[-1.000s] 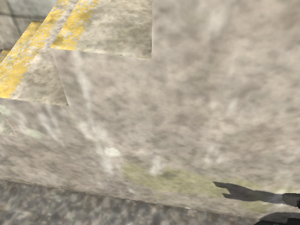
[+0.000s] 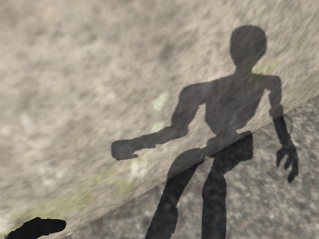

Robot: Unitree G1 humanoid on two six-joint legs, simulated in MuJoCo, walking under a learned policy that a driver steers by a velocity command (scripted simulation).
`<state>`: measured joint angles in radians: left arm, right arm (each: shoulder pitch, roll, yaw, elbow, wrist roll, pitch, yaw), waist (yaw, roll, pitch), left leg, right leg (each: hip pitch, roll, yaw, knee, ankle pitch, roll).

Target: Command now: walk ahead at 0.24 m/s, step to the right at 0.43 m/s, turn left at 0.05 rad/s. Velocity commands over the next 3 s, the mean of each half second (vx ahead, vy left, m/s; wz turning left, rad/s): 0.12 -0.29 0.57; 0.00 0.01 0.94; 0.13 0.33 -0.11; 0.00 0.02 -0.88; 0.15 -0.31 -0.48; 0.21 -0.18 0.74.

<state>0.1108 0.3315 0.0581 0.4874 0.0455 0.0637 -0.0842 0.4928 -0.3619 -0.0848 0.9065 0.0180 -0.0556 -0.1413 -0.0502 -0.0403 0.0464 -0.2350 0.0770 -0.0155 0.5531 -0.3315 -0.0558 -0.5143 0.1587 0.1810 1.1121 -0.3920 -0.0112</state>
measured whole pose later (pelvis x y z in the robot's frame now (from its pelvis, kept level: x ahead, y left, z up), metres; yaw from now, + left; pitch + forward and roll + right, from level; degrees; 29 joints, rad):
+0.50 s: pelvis +0.05 -0.17 +0.00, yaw +22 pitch +3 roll -4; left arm 0.12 0.30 0.09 0.63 0.00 0.00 0.03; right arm 0.08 -0.32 -0.03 0.58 0.01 0.05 -0.03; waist 0.01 0.02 0.09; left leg -0.49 0.07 0.04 0.91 -0.40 -0.04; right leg -0.19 0.08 -0.22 0.39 -0.26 -0.08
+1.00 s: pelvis +0.00 -0.11 +0.01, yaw +48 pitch +3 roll -2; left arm 0.03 0.36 0.06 0.65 0.02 -0.02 0.05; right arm 0.21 -0.38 -0.10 0.64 0.01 0.03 0.00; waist -0.03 -0.03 0.11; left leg -0.32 -0.05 -0.12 0.46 -0.19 0.05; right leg -0.56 -0.01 0.09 1.00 -0.36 0.10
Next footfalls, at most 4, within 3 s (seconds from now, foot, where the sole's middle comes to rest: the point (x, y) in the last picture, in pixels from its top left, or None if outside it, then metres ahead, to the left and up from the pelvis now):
0.16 right None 0.09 -0.24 -0.77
0.82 left None -0.03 -0.01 -0.77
1.10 right None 0.17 -0.13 -0.77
1.36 left None -0.15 0.11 -0.77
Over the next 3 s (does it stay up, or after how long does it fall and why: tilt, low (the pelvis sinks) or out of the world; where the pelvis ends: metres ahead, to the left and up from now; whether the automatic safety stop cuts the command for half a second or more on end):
stays up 0.04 -0.20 -0.01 its command is cut before an obstacle from the start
